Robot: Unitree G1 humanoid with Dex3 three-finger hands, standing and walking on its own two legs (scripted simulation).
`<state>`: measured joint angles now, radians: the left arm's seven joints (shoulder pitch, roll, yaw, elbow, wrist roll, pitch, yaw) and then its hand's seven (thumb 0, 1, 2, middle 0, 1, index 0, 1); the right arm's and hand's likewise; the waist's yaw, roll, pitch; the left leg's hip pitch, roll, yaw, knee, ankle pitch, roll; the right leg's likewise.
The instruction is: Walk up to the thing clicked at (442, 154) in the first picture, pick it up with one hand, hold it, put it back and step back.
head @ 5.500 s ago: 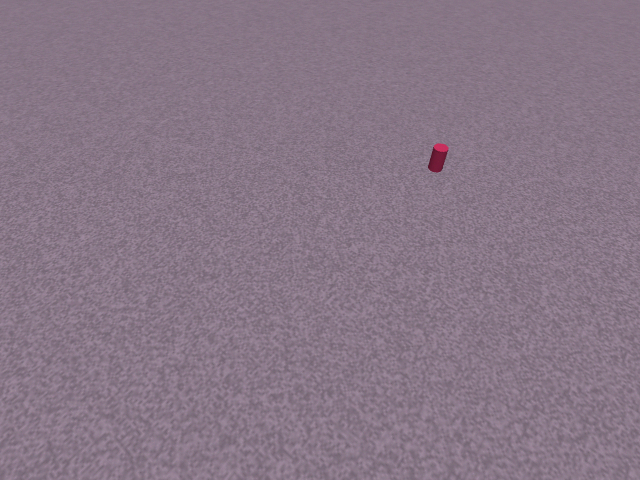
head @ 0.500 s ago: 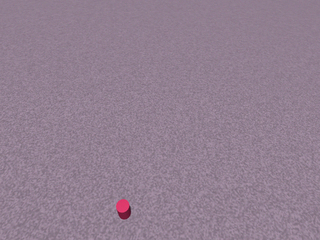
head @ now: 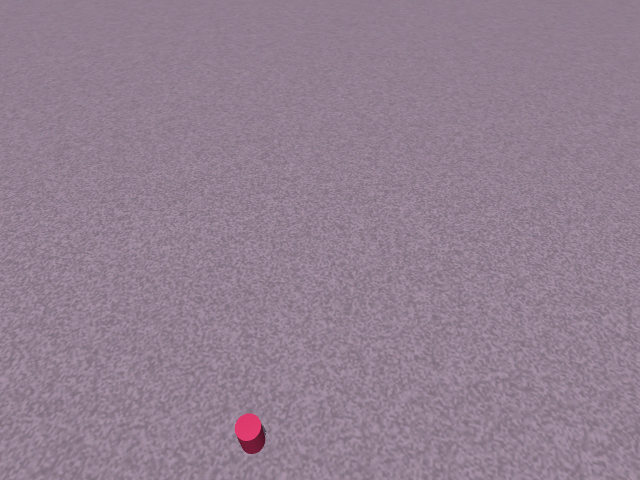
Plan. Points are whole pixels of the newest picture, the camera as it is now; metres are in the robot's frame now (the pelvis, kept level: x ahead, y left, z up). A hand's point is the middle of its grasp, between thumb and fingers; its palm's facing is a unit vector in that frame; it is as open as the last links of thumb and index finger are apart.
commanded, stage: walk up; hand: left
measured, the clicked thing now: (250, 434) +0.40 +0.20 -0.72
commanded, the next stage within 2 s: stand in 0.66 s
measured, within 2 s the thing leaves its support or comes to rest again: neither
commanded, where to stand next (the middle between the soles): +0.05 -0.01 m, yaw -1 degrees
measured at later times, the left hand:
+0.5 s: hand out of the picture +0.08 +0.26 -0.16, palm faces -0.02 -0.94 -0.34, open 7.4 cm
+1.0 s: hand out of the picture +0.08 +0.26 -0.16, palm faces -0.02 -0.94 -0.34, open 7.4 cm
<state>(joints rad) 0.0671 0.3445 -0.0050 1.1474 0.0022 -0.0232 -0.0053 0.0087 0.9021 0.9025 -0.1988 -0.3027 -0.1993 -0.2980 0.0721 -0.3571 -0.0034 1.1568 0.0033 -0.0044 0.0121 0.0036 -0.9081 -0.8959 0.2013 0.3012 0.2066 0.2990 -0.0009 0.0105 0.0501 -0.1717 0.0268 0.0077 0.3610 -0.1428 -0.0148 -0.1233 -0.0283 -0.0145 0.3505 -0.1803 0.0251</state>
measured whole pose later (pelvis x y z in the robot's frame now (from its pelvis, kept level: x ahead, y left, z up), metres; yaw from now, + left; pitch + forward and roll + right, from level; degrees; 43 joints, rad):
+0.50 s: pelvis +0.01 +0.01 +0.00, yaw +0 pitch -2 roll +0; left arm 0.09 0.35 0.00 1.17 0.01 -0.01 -0.01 0.01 0.90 0.90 -0.20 -0.30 -0.20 -0.30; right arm 0.09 -0.34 -0.01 1.16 0.00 0.00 0.01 0.00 -0.91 -0.90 0.20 0.30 0.21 0.30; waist 0.00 0.01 0.05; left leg -0.16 0.01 0.01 0.34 -0.14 0.00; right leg -0.11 -0.04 -0.01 0.32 -0.17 0.04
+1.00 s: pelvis +0.01 +0.00 +0.00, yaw +1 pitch -2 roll +0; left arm 0.11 0.35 0.00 1.15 0.01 -0.01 0.00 0.01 0.90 0.90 -0.20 -0.30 -0.20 -0.30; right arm 0.08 -0.35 0.00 1.15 0.00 -0.01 0.01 0.00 -0.91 -0.90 0.20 0.30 0.21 0.30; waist 0.00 0.00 0.04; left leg -0.15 0.01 0.00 0.33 -0.15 -0.01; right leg -0.10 -0.04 -0.02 0.32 -0.18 0.03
